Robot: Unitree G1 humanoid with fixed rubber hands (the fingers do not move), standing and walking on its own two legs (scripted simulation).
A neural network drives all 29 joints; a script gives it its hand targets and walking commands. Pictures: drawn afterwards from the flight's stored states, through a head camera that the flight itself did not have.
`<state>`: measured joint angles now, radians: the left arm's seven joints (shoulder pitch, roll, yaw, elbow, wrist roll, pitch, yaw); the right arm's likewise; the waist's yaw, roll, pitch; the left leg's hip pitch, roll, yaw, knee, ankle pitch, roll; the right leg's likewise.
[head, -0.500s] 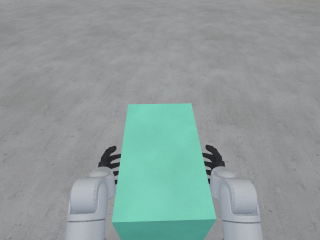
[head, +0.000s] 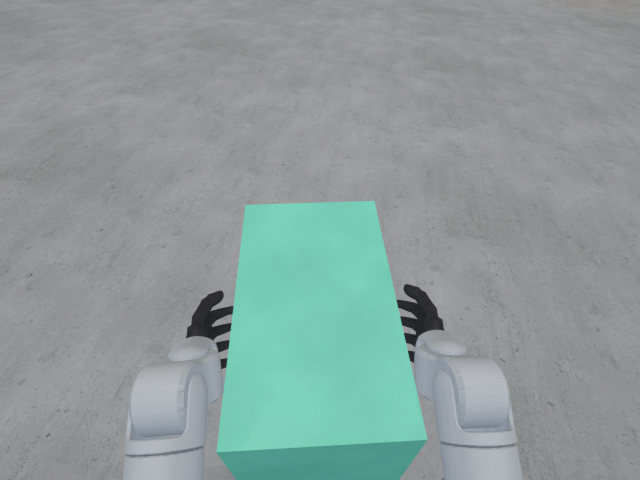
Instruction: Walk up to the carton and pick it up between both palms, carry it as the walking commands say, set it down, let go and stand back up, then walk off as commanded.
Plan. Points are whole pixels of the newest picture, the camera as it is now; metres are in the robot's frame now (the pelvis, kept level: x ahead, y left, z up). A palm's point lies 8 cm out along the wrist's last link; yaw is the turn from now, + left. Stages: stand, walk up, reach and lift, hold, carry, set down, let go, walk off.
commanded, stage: carry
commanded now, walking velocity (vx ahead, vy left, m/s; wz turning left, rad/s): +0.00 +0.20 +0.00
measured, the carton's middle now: (315, 351) +0.29 +0.01 +0.02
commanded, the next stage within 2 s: none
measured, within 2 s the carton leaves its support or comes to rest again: neither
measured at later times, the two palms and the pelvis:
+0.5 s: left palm (121, 399) +0.19 +0.21 +0.09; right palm (378, 387) +0.20 -0.05 +0.10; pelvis -0.06 +0.07 +0.01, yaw -1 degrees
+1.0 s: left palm (11, 457) +0.13 +0.28 +0.11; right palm (316, 458) +0.13 +0.01 +0.10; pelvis -0.12 +0.14 +0.03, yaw +0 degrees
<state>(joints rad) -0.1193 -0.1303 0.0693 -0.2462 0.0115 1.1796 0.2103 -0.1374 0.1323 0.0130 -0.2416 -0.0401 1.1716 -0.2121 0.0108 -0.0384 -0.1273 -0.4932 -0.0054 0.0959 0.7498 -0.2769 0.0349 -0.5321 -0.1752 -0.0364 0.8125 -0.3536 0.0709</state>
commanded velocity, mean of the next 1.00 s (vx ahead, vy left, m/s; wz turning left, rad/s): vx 0.00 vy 0.20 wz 0.00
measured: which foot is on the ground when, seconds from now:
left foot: down 0.00-0.18, up 0.20-0.36, down 0.38-0.94, up 0.96-1.00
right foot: up 0.00-0.14, down 0.16-0.74, up 0.76-0.90, down 0.92-1.00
